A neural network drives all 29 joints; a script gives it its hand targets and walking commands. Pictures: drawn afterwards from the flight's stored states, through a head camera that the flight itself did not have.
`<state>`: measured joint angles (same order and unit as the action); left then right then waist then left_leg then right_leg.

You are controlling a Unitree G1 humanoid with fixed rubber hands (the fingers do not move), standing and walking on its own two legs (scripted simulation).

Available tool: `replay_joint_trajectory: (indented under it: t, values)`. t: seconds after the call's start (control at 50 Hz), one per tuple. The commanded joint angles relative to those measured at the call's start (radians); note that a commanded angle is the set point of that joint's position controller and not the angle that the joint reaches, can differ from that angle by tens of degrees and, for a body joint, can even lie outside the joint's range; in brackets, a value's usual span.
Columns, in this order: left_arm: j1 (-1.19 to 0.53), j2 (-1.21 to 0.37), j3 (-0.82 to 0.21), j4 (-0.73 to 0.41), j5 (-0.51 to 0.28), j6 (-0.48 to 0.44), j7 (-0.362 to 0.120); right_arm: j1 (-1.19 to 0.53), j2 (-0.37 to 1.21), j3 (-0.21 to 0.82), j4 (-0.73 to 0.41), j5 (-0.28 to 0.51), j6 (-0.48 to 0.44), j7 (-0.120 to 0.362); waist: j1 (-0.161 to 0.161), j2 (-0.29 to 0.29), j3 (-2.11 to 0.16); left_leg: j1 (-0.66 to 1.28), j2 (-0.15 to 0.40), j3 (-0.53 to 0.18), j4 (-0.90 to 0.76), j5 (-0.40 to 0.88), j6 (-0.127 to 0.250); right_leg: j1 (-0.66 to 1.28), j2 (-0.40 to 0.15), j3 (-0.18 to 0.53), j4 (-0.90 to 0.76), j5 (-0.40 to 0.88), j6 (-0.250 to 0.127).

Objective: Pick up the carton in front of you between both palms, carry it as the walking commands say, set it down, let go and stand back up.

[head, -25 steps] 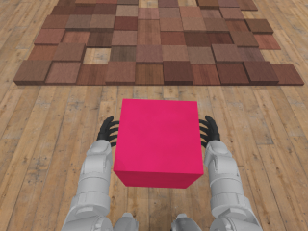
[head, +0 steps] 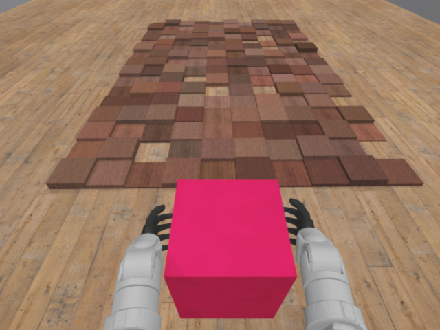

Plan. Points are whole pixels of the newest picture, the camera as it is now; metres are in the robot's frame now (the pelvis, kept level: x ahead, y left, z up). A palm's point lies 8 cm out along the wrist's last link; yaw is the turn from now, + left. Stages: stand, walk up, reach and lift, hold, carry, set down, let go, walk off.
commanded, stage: reach and lift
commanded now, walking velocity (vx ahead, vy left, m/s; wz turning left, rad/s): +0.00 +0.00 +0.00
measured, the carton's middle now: (227, 251) +0.31 +0.00 -0.05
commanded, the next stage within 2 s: hold in 0.86 s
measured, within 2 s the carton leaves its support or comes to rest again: neither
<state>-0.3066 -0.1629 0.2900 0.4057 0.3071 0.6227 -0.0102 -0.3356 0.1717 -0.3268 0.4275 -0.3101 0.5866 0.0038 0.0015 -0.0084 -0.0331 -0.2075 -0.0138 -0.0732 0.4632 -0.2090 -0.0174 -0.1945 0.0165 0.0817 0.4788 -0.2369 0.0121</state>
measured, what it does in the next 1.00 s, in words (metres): stands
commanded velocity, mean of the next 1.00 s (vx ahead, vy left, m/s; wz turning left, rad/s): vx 0.00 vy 0.00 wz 0.00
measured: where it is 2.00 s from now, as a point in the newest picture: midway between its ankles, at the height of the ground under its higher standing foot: outside the picture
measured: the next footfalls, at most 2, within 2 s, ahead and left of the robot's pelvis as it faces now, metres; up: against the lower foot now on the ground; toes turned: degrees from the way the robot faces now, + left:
left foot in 1.78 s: +0.19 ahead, +0.10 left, +0.00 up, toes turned +9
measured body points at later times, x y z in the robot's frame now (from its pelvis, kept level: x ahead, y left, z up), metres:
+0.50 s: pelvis +0.01 +0.00 +0.01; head -0.01 +0.01 +0.45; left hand +0.31 +0.15 +0.02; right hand +0.32 -0.15 +0.03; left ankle +0.03 +0.13 -0.74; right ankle +0.02 -0.13 -0.74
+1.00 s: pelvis +0.01 +0.00 +0.01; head -0.03 +0.00 +0.46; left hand +0.31 +0.15 +0.04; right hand +0.31 -0.15 +0.05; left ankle +0.03 +0.13 -0.74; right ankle +0.02 -0.13 -0.74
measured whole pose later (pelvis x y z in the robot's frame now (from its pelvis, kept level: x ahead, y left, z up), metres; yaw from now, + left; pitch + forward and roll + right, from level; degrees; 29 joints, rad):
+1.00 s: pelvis +0.01 +0.00 +0.01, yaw +0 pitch -6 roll +0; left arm -0.22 -0.14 0.17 0.19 0.26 0.75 0.00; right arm -0.25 0.15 -0.21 0.21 -0.26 0.72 0.00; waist 0.00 -0.01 0.02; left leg -0.06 -0.01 -0.07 0.34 -0.17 -0.02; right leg -0.04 0.01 0.08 0.35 -0.20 0.01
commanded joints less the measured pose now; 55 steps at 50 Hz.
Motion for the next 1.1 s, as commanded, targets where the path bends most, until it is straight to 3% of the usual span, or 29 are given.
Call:
replay_joint_trajectory:
  t: [0.0, 0.14, 0.6, 0.84, 0.94, 1.08]
  values:
    - [-0.590, -0.942, -0.514, -0.018, -0.223, -0.045, -0.253, -0.489, 0.975, 0.516, 0.061, 0.207, 0.000, 0.265, 0.001, -0.002, -0.156, 0.086, -0.076, 0.020, -0.078, -0.011, 0.024, -0.010, 0.065, -0.019, -0.106, -0.001, -0.018]
    - [-0.622, -0.948, -0.540, -0.046, -0.232, -0.044, -0.256, -0.517, 0.984, 0.540, 0.035, 0.215, 0.000, 0.264, -0.001, -0.001, -0.220, 0.122, -0.078, 0.020, -0.074, 0.028, 0.021, 0.034, 0.068, -0.019, -0.102, 0.044, -0.014]
    - [-0.431, -0.922, -0.602, -0.199, -0.272, 0.012, -0.225, -0.341, 0.928, 0.596, -0.119, 0.253, 0.049, 0.248, 0.000, 0.010, -0.222, 0.231, -0.087, 0.008, -0.122, 0.267, 0.001, 0.134, 0.087, -0.011, -0.142, 0.270, -0.002]
    - [-0.442, -0.907, -0.614, -0.233, -0.281, 0.037, -0.225, -0.352, 0.925, 0.614, -0.157, 0.265, 0.076, 0.245, 0.003, 0.004, -0.199, 0.232, -0.086, 0.009, -0.132, 0.227, 0.006, 0.141, 0.083, -0.009, -0.153, 0.241, -0.001]
    - [-0.422, -0.901, -0.678, -0.322, -0.323, 0.072, -0.222, -0.318, 0.927, 0.672, -0.245, 0.300, 0.114, 0.233, -0.007, 0.002, -0.241, 0.270, -0.087, 0.002, -0.142, 0.287, 0.006, 0.188, 0.081, -0.003, -0.166, 0.322, 0.003]
    - [-0.433, -0.852, -0.603, -0.271, -0.278, 0.111, -0.221, -0.342, 0.883, 0.608, -0.199, 0.270, 0.154, 0.234, 0.002, 0.001, -0.093, 0.211, -0.081, 0.014, -0.173, 0.091, 0.015, 0.133, 0.073, -0.012, -0.194, 0.121, -0.003]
